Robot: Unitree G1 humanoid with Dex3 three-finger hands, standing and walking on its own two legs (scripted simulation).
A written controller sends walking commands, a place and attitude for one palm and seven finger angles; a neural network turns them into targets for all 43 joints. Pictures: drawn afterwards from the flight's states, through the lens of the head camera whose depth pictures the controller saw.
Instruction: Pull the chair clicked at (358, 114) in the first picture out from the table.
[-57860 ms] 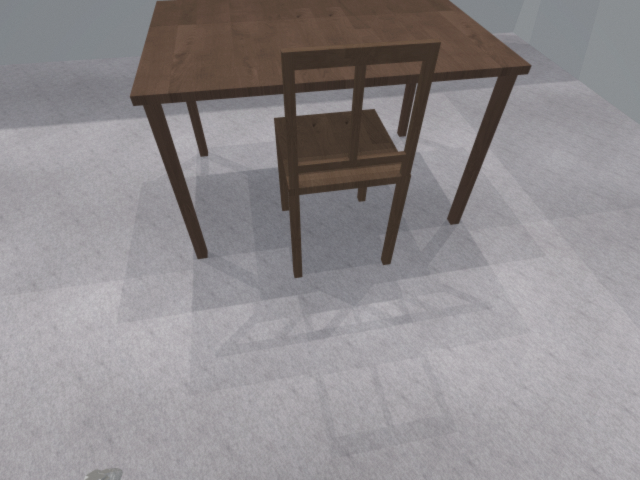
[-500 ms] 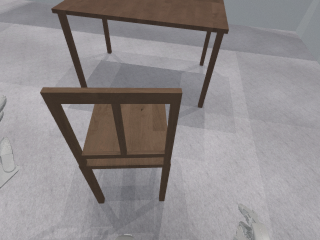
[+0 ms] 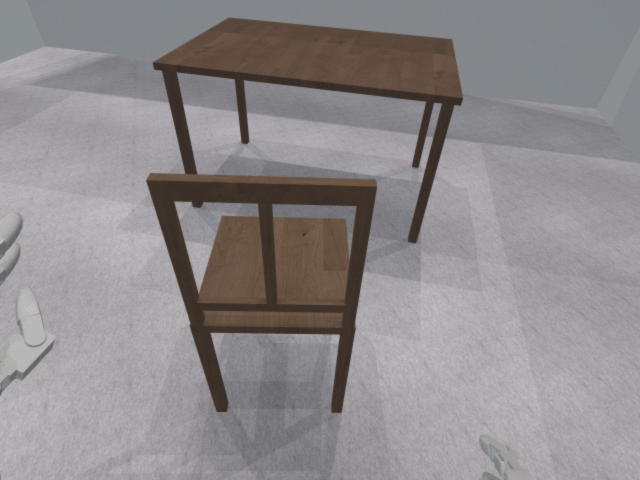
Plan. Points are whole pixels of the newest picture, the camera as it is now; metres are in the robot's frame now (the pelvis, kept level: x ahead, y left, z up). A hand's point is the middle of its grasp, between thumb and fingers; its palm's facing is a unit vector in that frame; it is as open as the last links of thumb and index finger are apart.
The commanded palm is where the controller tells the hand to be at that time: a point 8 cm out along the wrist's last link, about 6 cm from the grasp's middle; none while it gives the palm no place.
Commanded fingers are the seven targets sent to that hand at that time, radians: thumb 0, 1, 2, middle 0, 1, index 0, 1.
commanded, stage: stop stepping back and stand still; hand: left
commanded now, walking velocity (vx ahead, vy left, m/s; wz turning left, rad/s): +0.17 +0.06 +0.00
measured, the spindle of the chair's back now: (268, 256) +0.56 +0.14 -0.08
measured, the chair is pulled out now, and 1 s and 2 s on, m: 0.77 0.77 0.77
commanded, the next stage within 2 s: let the arm hang, fingers relaxed in 0.66 s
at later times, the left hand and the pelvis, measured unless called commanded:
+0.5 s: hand out of the picture +0.14 +0.30 +0.17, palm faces +0.47 -0.80 -0.38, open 7.4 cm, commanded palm +0.08 +0.33 +0.18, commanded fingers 0.00 0.90 0.90 -0.20 -0.30 -0.20 -0.30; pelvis -0.06 +0.03 -0.01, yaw +1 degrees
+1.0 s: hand out of the picture +0.04 +0.21 -0.16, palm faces +0.00 -0.98 -0.18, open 7.4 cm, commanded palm none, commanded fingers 0.00 0.90 0.90 -0.20 -0.30 -0.20 -0.30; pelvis -0.05 +0.03 +0.00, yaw +1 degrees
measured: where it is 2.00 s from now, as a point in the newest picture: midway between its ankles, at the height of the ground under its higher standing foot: outside the picture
